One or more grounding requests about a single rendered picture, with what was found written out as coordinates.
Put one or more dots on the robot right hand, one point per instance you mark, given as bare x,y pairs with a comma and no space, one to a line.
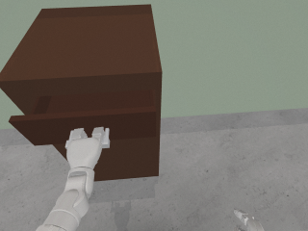
248,220

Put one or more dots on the handle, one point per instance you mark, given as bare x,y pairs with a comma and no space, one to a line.
105,142

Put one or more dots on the robot left hand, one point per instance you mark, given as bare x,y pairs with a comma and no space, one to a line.
83,151

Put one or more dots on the left robot forearm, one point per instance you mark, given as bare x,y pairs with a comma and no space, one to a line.
73,203

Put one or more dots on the cabinet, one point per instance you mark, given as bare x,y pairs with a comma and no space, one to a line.
82,50

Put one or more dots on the drawer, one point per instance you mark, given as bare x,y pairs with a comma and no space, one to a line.
129,114

